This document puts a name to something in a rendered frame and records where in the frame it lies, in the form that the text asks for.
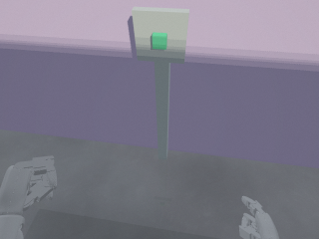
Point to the robot right hand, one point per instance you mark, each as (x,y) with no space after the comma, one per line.
(260,227)

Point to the robot left hand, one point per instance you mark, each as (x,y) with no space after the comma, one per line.
(39,173)

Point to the button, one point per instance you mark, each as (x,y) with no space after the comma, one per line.
(159,40)

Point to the robot left forearm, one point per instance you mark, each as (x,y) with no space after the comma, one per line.
(11,225)

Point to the panel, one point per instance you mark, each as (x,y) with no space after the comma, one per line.
(173,22)

